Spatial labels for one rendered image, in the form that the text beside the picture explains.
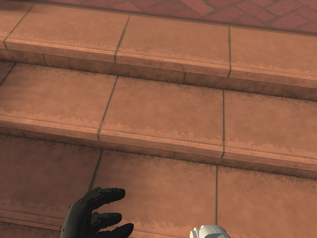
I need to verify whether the right robot thigh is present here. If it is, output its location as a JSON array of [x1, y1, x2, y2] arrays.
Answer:
[[189, 225, 231, 238]]

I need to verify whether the robot left hand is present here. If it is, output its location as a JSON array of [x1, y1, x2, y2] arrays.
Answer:
[[59, 186, 134, 238]]

